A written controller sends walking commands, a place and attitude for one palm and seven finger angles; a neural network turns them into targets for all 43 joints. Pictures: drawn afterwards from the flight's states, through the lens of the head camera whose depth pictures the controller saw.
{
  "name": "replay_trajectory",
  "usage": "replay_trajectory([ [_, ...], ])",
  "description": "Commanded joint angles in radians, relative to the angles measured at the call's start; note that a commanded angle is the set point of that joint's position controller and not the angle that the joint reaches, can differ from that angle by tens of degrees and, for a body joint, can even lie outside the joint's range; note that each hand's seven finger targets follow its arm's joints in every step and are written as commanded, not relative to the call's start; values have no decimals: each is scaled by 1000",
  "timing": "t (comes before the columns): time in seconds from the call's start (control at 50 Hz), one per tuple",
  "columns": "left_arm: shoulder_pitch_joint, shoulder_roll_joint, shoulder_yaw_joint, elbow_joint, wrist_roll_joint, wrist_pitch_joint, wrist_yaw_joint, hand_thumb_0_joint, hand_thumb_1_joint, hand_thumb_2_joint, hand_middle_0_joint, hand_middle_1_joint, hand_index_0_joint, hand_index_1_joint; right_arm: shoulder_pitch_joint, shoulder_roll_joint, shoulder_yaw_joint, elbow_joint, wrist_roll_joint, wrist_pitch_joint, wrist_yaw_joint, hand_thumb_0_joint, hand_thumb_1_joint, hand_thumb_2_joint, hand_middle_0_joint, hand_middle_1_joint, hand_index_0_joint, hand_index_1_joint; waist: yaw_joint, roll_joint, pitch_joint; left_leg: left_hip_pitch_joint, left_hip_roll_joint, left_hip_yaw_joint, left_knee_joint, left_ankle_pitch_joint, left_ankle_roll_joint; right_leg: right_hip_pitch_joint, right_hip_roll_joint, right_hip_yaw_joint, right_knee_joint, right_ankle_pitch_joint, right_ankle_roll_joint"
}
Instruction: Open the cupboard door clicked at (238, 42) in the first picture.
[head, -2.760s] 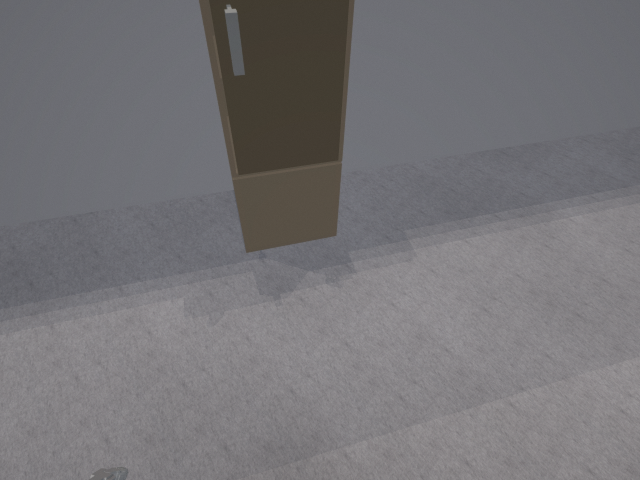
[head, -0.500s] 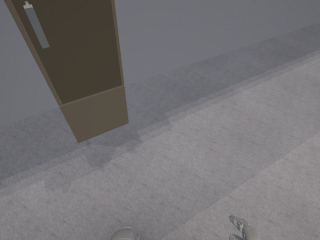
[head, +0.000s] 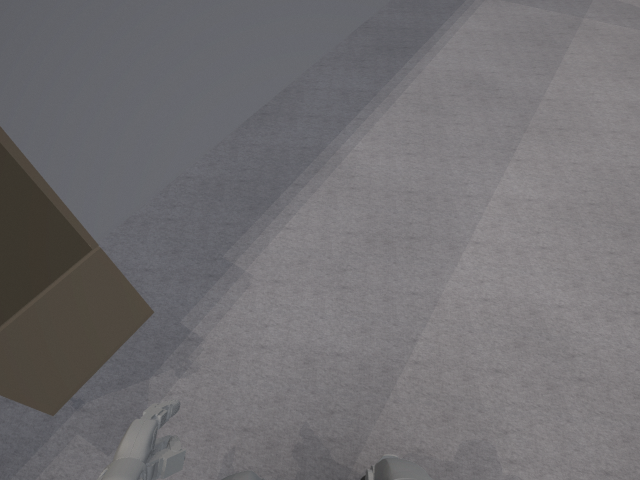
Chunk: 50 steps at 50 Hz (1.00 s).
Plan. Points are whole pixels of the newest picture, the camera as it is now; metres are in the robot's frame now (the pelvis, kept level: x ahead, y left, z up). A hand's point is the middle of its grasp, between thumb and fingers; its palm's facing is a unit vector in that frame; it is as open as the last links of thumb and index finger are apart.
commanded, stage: walk to a spot facing it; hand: left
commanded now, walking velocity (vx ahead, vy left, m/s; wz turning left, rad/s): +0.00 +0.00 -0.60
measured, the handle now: out of the picture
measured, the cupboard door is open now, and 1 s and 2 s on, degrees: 0 0 0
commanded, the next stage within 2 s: turn to face it in 1.74 s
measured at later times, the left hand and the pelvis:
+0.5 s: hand (157, 459) +0.17 +0.24 -0.15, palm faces -0.23 -0.96 -0.17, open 7.4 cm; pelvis +0.04 +0.06 +0.03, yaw -18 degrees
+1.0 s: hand (236, 413) +0.23 +0.13 -0.13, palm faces -0.55 -0.79 -0.25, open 7.4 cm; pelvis +0.02 +0.03 +0.02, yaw -36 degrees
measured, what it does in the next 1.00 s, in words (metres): steps on the spot, turning right: left foot, then right foot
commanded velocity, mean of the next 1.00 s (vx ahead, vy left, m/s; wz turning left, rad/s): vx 0.00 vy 0.00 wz -0.60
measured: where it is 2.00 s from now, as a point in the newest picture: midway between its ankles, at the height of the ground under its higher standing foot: outside the picture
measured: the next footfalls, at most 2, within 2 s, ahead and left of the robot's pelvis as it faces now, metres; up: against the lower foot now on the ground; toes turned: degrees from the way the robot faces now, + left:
left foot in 0.28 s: +0.11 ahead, +0.15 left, +0.00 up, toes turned -3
right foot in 0.76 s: +0.01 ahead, -0.08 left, +0.00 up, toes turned -35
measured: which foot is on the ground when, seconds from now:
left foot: up 0.00-0.26, down 0.28-0.76, up 0.78-1.00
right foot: down 0.00-0.28, up 0.30-0.74, down 0.76-1.00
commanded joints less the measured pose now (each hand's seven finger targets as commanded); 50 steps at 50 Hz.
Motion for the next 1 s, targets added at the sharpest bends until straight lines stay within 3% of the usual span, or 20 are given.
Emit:
replay_trajectory([
  [0.0, 101, 195, 40, -41, -5, 12, 42, 0, 900, 900, -200, -300, -200, -300, -85, -75, -5, -133, 2, -16, -15, 0, -900, -900, 200, 300, 200, 300, 69, -158, -189, -230, 1, -164, 170, 71, -28, 270, -278, 345, -326, 433, -150],
  [0.02, 47, 185, 39, -53, 2, 13, 46, 0, 900, 900, -200, -300, -200, -300, -40, -67, -4, -119, 0, -8, -14, 0, -900, -900, 200, 300, 200, 300, 36, -155, -189, -182, -4, -157, 110, 98, -30, 220, -249, 297, -329, 403, -135],
  [0.06, 35, 187, 37, -53, 6, 13, 42, 0, 900, 900, -200, -300, -200, -300, -14, -53, 0, -109, 0, -1, -14, 0, -900, -900, 200, 300, 200, 300, 25, -149, -177, -127, -29, -135, 28, 124, -31, 147, -222, 280, -337, 355, -127],
  [0.16, 49, 195, 45, -48, 10, 24, 31, 0, 900, 900, -200, -300, -200, -300, -20, -33, 3, -135, 8, -15, -16, 0, -900, -900, 200, 300, 200, 300, 36, -190, -189, -34, -91, -109, -244, 127, -17, 133, -184, 356, -312, 279, -128],
  [0.22, 41, 178, 45, -48, 2, 37, 25, 0, 900, 900, -200, -300, -200, -300, 18, -36, -2, -132, 13, -25, -24, 0, -900, -900, 200, 300, 200, 300, 9, -185, -183, 119, -114, -96, -482, 242, -7, 55, -140, 376, -257, 213, -71],
  [0.24, 32, 145, 39, -62, -4, 41, 23, 0, 900, 900, -200, -300, -200, -300, 53, -66, -7, -127, 11, -36, -29, 0, -900, -900, 200, 300, 200, 300, -11, -109, -192, 221, -69, -142, -625, 267, 11, -17, -83, 336, -183, 141, -25],
  [0.26, 51, 79, 30, -88, -12, 45, 13, 0, 900, 900, -200, -300, -200, -300, 50, -157, -25, -138, -1, -44, -30, 0, -900, -900, 200, 300, 200, 300, -8, 174, -175, 289, 159, -412, -781, 227, 95, -193, 55, 219, 25, -99, 43],
  [0.28, 52, 74, 31, -97, -1, 46, 5, 0, 900, 900, -200, -300, -200, -300, 17, -209, -33, -156, -4, -41, -27, 0, -900, -900, 200, 300, 200, 300, -1, 305, -135, 205, 343, -539, -859, 228, 183, -230, 72, 107, 284, -319, 83],
  [0.3, 56, 109, 44, -70, 14, 49, 3, 0, 900, 900, -200, -300, -200, -300, -35, -169, -27, -157, -6, -46, -32, 0, -900, -900, 200, 300, 200, 300, 8, 256, -111, 132, 316, -513, -853, 265, 190, -217, 29, 169, 418, -277, 92],
  [0.34, 96, 102, 54, -44, 11, 42, -11, 0, 900, 900, -200, -300, -200, -300, -121, -118, -13, -183, -7, -55, -32, 0, -900, -900, 200, 300, 200, 300, 57, 125, -101, 144, 230, -319, -787, 414, 181, -207, 0, 135, 527, -184, 99],
  [0.38, 106, 69, 45, -30, 7, 48, -15, 0, 900, 900, -200, -300, -200, -300, -102, -96, -13, -171, -6, -57, -32, 0, -900, -900, 200, 300, 200, 300, 49, 107, -117, 197, 170, -182, -744, 580, 160, -187, -11, 105, 517, -138, 113],
  [0.48, 76, 43, 36, -31, 2, 58, -13, 0, 900, 900, -200, -300, -200, -300, -24, -103, -29, -124, -2, -50, -28, 0, -900, -900, 200, 300, 200, 300, 15, 127, -129, 315, 203, -106, -716, 700, 184, -170, -39, 53, 362, -167, 127],
  [0.64, 45, 31, 27, -36, 6, 40, -8, 0, 900, 900, -200, -300, -200, -300, -13, -137, -54, -87, -9, -37, -11, 0, -900, -900, 200, 300, 200, 300, -6, 188, -147, 305, 241, -15, -627, 759, 164, -11, -12, -23, 49, -193, 87],
  [0.7, 159, 75, 37, -4, 6, 20, 4, 0, 900, 900, -200, -300, -200, -300, -36, -135, -55, -95, 0, -34, -2, 0, -900, -900, 200, 300, 200, 300, 68, 96, -209, 192, 206, 60, -414, 696, 76, 252, -10, -17, -246, 70, 46],
  [0.72, 234, 182, 53, 13, 15, 5, 18, 0, 900, 900, -200, -300, -200, -300, -28, -81, -43, -121, 9, -28, 6, 0, -900, -900, 200, 300, 200, 300, 107, -168, -249, -45, 123, 95, -194, 433, 13, 468, -198, 233, -316, 318, -31],
  [0.74, 291, 266, 70, 31, 5, 3, 31, 0, 900, 900, -200, -300, -200, -300, -103, -21, -19, -178, 6, -21, 5, 0, -900, -900, 200, 300, 200, 300, 135, -336, -228, -279, -15, 18, 16, -87, -27, 500, -388, 467, -307, 723, -142],
  [0.76, 303, 262, 74, 34, -5, 9, 42, 0, 900, 900, -200, -300, -200, -300, -156, -38, -15, -189, 10, -7, -13, 0, -900, -900, 200, 300, 200, 300, 151, -293, -224, -283, -15, -127, 94, -102, -17, 421, -373, 461, -316, 696, -180],
  [0.8, 157, 200, 59, 0, 0, 16, 45, 0, 900, 900, -200, -300, -200, -300, -165, -51, -20, -169, 5, 1, -16, 0, -900, -900, 200, 300, 200, 300, 89, -235, -136, -303, -9, -181, 130, 36, -22, 329, -284, 381, -337, 457, -156],
  [0.86, 81, 170, 43, -25, 2, 14, 41, 0, 900, 900, -200, -300, -200, -300, -113, -49, -20, -131, -1, 5, -11, 0, -900, -900, 200, 300, 200, 300, 48, -163, -140, -190, -34, -149, 39, 137, -38, 238, -204, 294, -332, 420, -120],
  [0.98, 111, 198, 50, -18, 6, 18, 33, 0, 900, 900, -200, -300, -200, -300, -148, -50, -13, -159, 6, -4, -14, 0, -900, -900, 200, 300, 200, 300, 68, -184, -154, -142, -84, -147, -156, 127, -35, 255, -188, 390, -329, 367, -142],
])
